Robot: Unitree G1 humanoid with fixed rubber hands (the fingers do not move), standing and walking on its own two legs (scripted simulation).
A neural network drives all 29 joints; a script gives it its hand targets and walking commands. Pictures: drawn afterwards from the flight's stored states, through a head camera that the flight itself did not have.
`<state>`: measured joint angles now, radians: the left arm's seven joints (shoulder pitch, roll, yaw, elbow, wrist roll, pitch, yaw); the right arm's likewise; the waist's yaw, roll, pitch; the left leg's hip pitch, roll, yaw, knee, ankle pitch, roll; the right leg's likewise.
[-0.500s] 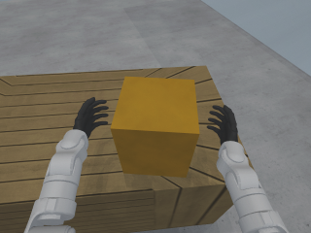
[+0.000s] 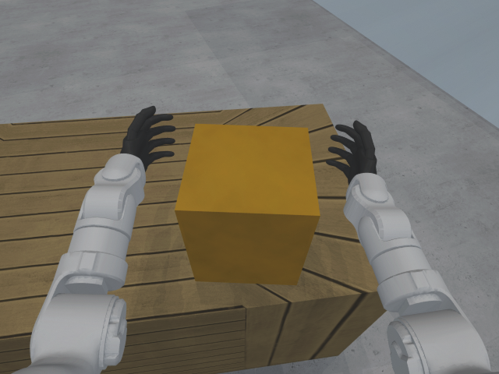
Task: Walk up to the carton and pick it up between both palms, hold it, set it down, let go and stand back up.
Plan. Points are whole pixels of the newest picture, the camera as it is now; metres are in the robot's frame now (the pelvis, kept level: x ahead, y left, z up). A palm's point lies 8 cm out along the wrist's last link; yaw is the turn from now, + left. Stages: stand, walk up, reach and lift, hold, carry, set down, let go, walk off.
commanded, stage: reach and lift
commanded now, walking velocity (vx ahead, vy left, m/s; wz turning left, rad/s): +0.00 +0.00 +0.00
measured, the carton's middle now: (248, 208) +0.42 -0.01 -0.01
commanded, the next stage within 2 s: none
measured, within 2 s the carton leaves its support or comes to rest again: neither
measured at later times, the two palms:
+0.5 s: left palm (150, 157) +0.45 +0.15 +0.12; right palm (346, 173) +0.40 -0.18 +0.10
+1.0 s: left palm (165, 193) +0.44 +0.14 +0.04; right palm (335, 204) +0.39 -0.17 +0.03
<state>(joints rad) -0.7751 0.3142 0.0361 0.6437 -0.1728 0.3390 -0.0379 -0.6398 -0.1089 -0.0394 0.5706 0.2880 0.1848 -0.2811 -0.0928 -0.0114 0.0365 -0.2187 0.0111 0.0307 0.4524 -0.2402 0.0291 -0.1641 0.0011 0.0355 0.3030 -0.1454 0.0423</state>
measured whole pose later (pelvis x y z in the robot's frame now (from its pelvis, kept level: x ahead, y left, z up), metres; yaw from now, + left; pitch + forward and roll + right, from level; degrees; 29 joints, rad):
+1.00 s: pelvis -0.02 +0.00 -0.03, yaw +1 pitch +19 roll -4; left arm -0.99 0.21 0.05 1.39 -0.08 -0.30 0.02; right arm -0.83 -0.02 -0.20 1.20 0.10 -0.33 -0.21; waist -0.12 0.02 -0.19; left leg -0.74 0.02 -0.02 0.68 -0.27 0.02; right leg -0.67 0.01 -0.01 0.53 -0.19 0.04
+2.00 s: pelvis +0.01 -0.01 +0.00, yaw +2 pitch +11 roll -2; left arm -0.86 0.09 0.46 1.26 0.39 -0.34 -0.03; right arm -0.67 0.17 -0.67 1.05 -0.45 -0.48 -0.18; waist -0.08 -0.01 -0.07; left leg -0.42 0.01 -0.01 0.41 -0.20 0.01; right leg -0.35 0.00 -0.01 0.27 -0.12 0.03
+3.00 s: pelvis +0.00 -0.01 +0.00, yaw +2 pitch +15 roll -2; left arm -0.87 0.08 0.45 1.21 0.40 -0.32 -0.02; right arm -0.68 0.15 -0.66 1.06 -0.42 -0.51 -0.18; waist -0.07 -0.02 -0.10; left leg -0.48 0.01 -0.01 0.38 -0.16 0.01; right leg -0.40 0.00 -0.01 0.22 -0.07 0.03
